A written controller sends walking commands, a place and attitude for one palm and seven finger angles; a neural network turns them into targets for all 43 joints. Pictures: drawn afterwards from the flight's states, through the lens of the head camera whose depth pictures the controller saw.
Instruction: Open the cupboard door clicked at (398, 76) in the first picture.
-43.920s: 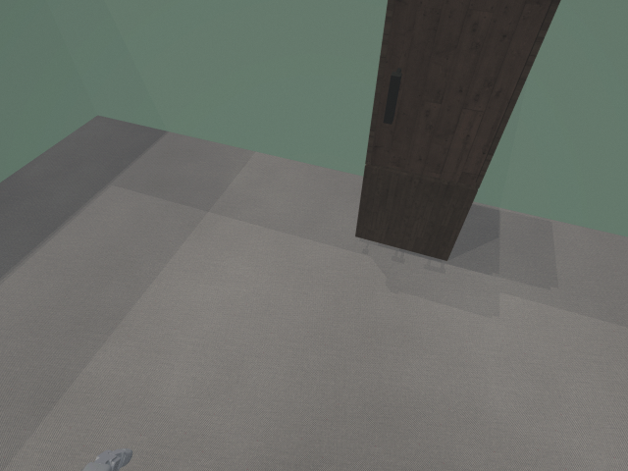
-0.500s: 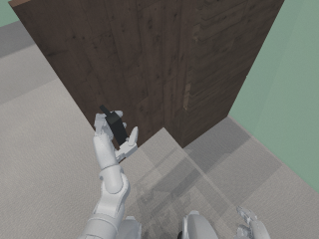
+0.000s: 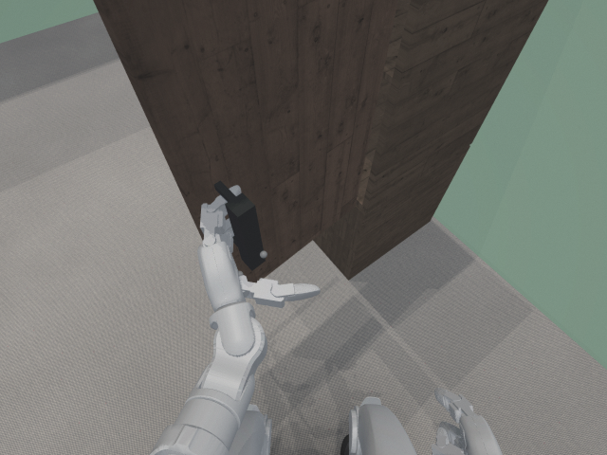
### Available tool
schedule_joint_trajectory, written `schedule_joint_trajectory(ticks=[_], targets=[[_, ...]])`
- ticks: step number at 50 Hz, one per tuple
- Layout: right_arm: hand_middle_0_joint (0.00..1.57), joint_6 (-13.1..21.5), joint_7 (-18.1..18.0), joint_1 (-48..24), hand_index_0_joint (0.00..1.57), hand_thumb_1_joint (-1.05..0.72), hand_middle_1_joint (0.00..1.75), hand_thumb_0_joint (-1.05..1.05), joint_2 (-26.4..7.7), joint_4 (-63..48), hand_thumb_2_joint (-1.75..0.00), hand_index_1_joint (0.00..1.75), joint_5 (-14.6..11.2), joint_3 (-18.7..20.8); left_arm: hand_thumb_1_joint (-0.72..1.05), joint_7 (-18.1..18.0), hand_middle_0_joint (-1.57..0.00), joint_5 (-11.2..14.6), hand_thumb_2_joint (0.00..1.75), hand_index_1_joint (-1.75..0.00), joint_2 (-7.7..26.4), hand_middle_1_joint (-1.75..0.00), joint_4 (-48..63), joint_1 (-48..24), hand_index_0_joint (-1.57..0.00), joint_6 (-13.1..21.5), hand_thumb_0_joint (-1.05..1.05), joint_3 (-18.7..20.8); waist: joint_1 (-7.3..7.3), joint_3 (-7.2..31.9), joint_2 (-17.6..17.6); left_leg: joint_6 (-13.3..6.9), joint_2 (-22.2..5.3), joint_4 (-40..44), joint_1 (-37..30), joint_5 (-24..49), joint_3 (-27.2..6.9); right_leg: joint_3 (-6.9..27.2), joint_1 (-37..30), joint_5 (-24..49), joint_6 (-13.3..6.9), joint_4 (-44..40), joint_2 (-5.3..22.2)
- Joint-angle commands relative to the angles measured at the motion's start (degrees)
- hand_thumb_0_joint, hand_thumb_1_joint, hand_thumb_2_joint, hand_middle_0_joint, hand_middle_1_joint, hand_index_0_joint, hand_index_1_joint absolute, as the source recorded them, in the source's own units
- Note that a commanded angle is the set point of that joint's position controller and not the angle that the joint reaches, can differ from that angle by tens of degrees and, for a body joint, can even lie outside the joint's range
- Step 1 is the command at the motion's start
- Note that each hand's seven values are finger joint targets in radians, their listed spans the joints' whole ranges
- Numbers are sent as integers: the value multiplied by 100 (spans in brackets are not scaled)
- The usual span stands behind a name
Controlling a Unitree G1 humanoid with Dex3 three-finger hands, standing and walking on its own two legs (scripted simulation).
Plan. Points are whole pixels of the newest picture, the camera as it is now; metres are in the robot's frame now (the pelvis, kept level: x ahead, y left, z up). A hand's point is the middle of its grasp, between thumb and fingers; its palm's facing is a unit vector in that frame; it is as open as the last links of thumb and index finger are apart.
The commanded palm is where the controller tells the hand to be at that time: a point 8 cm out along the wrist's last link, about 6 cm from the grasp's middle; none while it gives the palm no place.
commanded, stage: open thumb and fingers to let go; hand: left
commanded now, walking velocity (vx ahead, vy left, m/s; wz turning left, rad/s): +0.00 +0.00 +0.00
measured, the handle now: (238, 226) +0.42 +0.11 +0.02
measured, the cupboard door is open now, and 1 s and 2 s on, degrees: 95 97 97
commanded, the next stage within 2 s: slide the hand sideways off the handle in 0.04 s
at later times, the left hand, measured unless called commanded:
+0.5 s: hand (253, 276) +0.33 +0.08 +0.04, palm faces -0.11 -0.99 +0.06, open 16.4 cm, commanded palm +0.30 +0.13 +0.03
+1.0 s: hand (222, 307) +0.29 +0.11 +0.03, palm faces -0.09 -1.00 -0.02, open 16.3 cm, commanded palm +0.27 +0.18 +0.03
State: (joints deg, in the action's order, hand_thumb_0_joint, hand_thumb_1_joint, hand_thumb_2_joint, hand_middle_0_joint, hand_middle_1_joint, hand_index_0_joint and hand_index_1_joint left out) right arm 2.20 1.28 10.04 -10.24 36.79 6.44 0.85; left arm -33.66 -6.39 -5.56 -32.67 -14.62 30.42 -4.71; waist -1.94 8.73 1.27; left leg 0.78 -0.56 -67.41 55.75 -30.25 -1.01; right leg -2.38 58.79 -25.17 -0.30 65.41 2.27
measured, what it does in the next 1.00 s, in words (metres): stands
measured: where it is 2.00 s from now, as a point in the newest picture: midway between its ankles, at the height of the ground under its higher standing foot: outside the picture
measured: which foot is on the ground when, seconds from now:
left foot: down 0.00-1.00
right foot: down 0.00-1.00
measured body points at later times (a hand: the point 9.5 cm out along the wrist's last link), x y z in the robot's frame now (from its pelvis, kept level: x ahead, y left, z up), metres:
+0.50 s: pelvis +0.00 +0.02 +0.00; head +0.09 +0.02 +0.44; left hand +0.33 +0.13 +0.04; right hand +0.15 -0.22 -0.11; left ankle +0.02 +0.13 -0.64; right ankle +0.06 -0.12 -0.64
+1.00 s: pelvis +0.02 +0.00 -0.01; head +0.11 +0.00 +0.43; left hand +0.29 +0.17 +0.03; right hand +0.21 -0.22 -0.11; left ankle +0.02 +0.13 -0.64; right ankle +0.06 -0.12 -0.64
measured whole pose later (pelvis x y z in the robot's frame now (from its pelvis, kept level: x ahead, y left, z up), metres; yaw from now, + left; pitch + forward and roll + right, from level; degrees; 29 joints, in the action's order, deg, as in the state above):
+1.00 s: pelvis +0.02 +0.00 -0.01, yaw +1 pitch +19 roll -1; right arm 2.4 -0.4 10.4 -12.6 28.1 0.9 -0.4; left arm 5.8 6.4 6.9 -7.4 7.4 24.8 -3.1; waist 0.6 8.4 1.3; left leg 0.7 -0.2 -71.3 56.3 -34.0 -1.9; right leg -3.1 59.0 -29.3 -0.2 69.4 2.7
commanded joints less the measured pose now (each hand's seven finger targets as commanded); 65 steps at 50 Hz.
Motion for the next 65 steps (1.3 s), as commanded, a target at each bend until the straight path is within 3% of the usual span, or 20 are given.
schedule_joint_trajectory(ticks=[1, 4, 7, 8, 9, 10, 13, 14, 16, 19, 23, 25, 26, 30, 37, 42, 47, 55, 61, 65], targets=[[20, 190, -77, -87, 20, -90, 30, 0, -646, -661, -90, 30, -29, 227, -50, -233, -15, -101, 30, -30, -107, -30, 1087, -1642, -15, 219, 0, -8, -105, 1928, -380, -32, 156, 1072, -691, 772, 58, -77, -1569, 507, -152, -945, -162], [20, 174, -86, -103, 20, -90, 30, 0, -657, -695, -90, 30, -17, 213, -50, -362, -15, -143, 30, -30, 0, -30, 1046, -1609, -15, 165, 0, 140, -21, 1957, -413, -23, 160, 1116, -660, 781, 10, -99, -1595, 461, -181, -908, -189], [20, 163, -69, -95, 20, -90, 30, 0, -641, -651, -90, 30, -14, 215, -50, -405, -15, -147, 30, -30, -285, -30, 1070, -1848, -15, 132, 0, -111, -118, 1953, -367, -6, 137, 1119, -775, 802, 15, -151, -1470, 467, -171, -899, -191], [20, 120, -66, 227, 20, -90, 30, 0, -817, -484, -90, 30, -24, 242, -50, 822, -15, -942, 30, -30, 134, -30, 1061, -1563, -15, 277, 0, -1414, -582, 1842, -557, -107, 100, 876, -939, 855, 24, -5, -1327, 796, -184, -860, -148], [20, 103, -86, 368, 20, -90, 30, 0, -866, -676, -90, 30, -90, 293, -50, 1447, -15, -716, 30, -30, 694, -30, 1448, -1877, -15, 486, 0, -786, -442, 2234, -421, -131, 134, 818, -914, 1096, -6, 18, -1498, 1121, -239, -712, -85], [20, 78, -118, 309, 20, -90, 30, 0, -841, -691, -90, 30, -103, 283, -50, 1828, -15, -661, 30, -30, 889, -30, 1573, -1899, -15, 637, 0, -723, -290, 2473, -247, -122, 166, 831, -971, 1157, 15, 74, -1701, 1287, -249, -642, -70], [20, 125, -150, 244, 20, -90, 30, 0, -870, -865, -90, 30, -305, 241, -50, 2936, -15, -132, 30, -30, 647, -30, 1716, -1793, -15, 606, 0, -1109, -370, 2150, -28, -111, 160, 924, -1157, 944, -74, 11, -1490, 990, -252, -703, -96], [20, 153, -161, 219, 20, -90, 30, 0, -893, -971, -90, 30, -405, 209, -50, 3250, -15, 291, 30, -30, 456, -30, 1787, -1751, -15, 473, 0, -1153, -350, 2082, 124, -100, 162, 1017, -1291, 952, -114, -21, -1456, 876, -273, -769, -118], [20, 195, -190, 127, 20, -90, 30, 0, -908, -1051, -90, 30, -566, 177, -50, 3546, -15, 1022, 30, -30, 209, -30, 1771, -1456, -15, 162, 0, -1020, -312, 1828, -68, -72, 135, 1189, -1339, 769, -174, -116, -1421, 602, -231, -924, -168], [20, 234, -206, 67, 20, -90, 30, 0, -964, -1216, -90, 30, -659, 150, -50, 3547, -15, 1497, 30, -30, 306, -30, 1849, -892, -15, -160, 0, -609, -100, 1674, -367, -59, 155, 1340, -1176, 768, -227, -208, -1530, 492, -220, -911, -178], [20, 221, -67, 163, 20, -90, 30, 0, -941, -1292, -90, 30, -541, 187, -50, 3188, -15, 1035, 30, -30, 516, -30, 2080, -381, -15, -15, 0, -506, -15, 1610, -444, -40, 150, 1115, -992, 1033, -177, -193, -1294, 614, -204, -647, -138], [20, 199, -4, 126, 20, -90, 30, 0, -940, -1385, -90, 30, -485, 200, -50, 3093, -15, 780, 30, -30, 799, -30, 2255, -67, -15, 123, 0, -335, 136, 1738, -285, -36, 173, 1008, -902, 1174, -130, -124, -1345, 708, -244, -513, -127], [20, 177, 22, 108, 20, -90, 30, 0, -928, -1387, -90, 30, -476, 203, -50, 3071, -15, 703, 30, -30, 818, -30, 2306, -103, -15, 169, 0, -366, 81, 1651, -285, -38, 162, 953, -866, 1130, -116, -108, -1249, 689, -242, -507, -125], [20, 116, 18, 17, 20, -90, 30, 0, -920, -1537, -90, 30, -473, 207, -50, 3106, -15, 689, 30, -30, 1036, -30, 2646, 244, -15, 140, 0, -158, 192, 1801, -168, -50, 185, 905, -816, 1058, -69, -42, -1385, 679, -255, -486, -145], [20, 124, -138, -2, 20, -90, 30, 0, -875, -1644, -90, 30, -543, 182, -50, 3373, -15, 1067, 30, -30, 1199, -30, 3515, 684, -15, -131, 0, 28, 160, 2121, -299, -90, 203, 792, -880, 1299, -59, -6, -1771, 1093, -190, -503, -159], [20, 239, -219, -3, 20, -90, 30, 0, -860, -1597, -90, 30, -567, 167, -50, 3665, -15, 1241, 30, -30, 1284, -30, 3677, 1179, -15, -105, 0, 96, 88, 1929, -439, -116, 214, 642, -688, 1335, -70, 14, -1756, 1252, -153, -480, -158], [20, 283, -246, -10, 20, -90, 30, 0, -882, -1619, -90, 30, -588, 167, -50, 3938, -15, 1301, 30, -30, 1573, -30, 3590, 1694, -15, -225, 0, 400, 165, 1724, -374, -116, 235, 580, -493, 1251, -30, 62, -1751, 1204, -160, -475, -147], [20, 380, -336, -44, 20, -90, 30, 0, -880, -1759, -90, 30, -637, 176, -50, 4301, -15, 1694, 30, -30, 1968, -30, 4143, 2343, -15, -231, 0, 991, 307, 1952, -202, -124, 262, 448, -402, 1440, 33, 180, -2074, 1457, -146, -442, -148], [20, 507, -331, 38, 20, -90, 30, 0, -920, -1826, -90, 30, -647, 199, -50, 4544, -15, 1782, 30, -30, 1821, -30, 4490, 2940, -15, -197, 0, 724, 168, 1880, -181, -132, 234, 363, -492, 1562, -8, 108, -1849, 1559, -125, -349, -171], [20, 537, -364, 7, 20, -90, 30, 0, -977, -1865, -90, 30, -658, 206, -50, 4659, -15, 1836, 30, -30, 2109, -30, 4420, 3131, -15, -260, 0, 1021, 155, 1537, -329, -129, 230, 303, -154, 1107, -22, 158, -1651, 940, -113, -432, -176]])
